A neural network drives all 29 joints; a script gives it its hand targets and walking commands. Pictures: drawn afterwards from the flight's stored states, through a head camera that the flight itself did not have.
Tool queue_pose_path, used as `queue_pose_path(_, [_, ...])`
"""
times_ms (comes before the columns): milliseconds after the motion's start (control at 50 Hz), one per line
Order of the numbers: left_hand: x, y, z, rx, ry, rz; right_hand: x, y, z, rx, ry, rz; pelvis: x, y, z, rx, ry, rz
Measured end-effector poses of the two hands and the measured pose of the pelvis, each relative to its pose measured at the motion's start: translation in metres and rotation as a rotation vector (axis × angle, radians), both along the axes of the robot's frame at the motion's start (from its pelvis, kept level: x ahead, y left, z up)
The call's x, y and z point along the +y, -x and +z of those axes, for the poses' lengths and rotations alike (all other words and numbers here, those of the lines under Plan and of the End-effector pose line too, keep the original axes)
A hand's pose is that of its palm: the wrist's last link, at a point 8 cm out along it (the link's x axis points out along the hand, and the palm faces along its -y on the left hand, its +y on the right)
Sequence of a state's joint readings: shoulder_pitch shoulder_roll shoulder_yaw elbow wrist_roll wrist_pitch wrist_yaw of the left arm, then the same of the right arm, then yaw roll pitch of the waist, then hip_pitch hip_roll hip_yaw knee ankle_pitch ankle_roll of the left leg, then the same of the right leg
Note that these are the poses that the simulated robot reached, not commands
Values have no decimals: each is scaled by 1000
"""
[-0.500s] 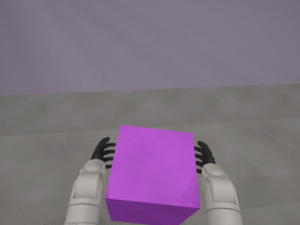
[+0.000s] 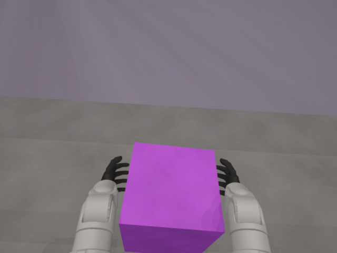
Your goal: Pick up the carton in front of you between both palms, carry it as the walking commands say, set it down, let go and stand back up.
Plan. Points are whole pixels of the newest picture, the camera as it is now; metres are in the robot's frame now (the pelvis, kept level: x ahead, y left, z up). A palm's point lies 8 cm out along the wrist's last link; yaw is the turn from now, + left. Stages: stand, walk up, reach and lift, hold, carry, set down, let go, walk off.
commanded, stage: hold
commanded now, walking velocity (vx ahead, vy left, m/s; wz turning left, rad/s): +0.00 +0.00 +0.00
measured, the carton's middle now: (167, 202) +0.29 +0.01 -0.05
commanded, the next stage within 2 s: set down in 0.52 s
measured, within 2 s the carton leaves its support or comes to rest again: neither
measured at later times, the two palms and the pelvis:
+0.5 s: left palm (121, 184) +0.28 +0.12 +0.05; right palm (247, 192) +0.27 -0.18 +0.05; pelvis -0.01 -0.02 +0.00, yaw -1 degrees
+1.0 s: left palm (133, 186) +0.34 +0.11 -0.06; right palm (234, 198) +0.32 -0.18 -0.05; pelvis -0.01 -0.01 -0.03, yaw -1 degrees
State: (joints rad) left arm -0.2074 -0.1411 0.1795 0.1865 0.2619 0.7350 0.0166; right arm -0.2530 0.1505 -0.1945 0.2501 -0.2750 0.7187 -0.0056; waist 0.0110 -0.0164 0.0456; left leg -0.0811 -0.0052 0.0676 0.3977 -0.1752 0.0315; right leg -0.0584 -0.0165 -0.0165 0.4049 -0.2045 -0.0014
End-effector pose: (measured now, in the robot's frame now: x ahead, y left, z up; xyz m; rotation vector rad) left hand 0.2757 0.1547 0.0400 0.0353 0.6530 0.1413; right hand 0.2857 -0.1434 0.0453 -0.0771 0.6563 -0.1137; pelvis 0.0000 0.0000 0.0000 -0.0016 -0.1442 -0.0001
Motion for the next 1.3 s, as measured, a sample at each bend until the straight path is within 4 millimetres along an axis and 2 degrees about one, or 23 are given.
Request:
queue_pose_path(200, [-18, 5, 7, -4, -5, -17, -19, 13, 2, -5, -28, -21, -14, 13, -2, -34, -4, 7])
queue_pose_path(400, [-29, 4, 8, -14, 9, -26, -31, 14, 5, -15, -34, -34, -23, 15, -3, -37, -5, -5])
queue_pose_path(640, [-29, -14, 7, -5, 2, -29, -30, 0, 3, -6, -38, -44, -20, 2, -2, -18, -4, -10])
queue_pose_path(760, [-31, -33, -4, 18, 12, -34, -31, -15, -10, 18, -43, -76, -16, -3, -4, 12, -2, -8])
queue_pose_path(840, [-36, -48, -23, 31, 10, -40, -33, -25, -28, 32, -42, -110, -14, -3, -8, 68, 1, -7])
queue_pose_path(900, [-39, -58, -45, 34, 3, -54, -36, -30, -49, 36, -34, -123, -12, 0, -14, 140, 2, -9])
queue_pose_path(1040, [-41, -64, -120, 41, 6, -89, -38, -28, -119, 41, -26, -154, -8, 13, -33, 349, 0, -15])
queue_pose_path(1160, [-40, -69, -180, 14, 22, -96, -37, -29, -177, 9, -42, -177, -6, 27, -64, 533, 4, -6])
queue_pose_path(1300, [-44, -89, -215, -44, 46, -98, -41, -45, -213, -51, -63, -204, -5, 42, -108, 670, 7, -1])
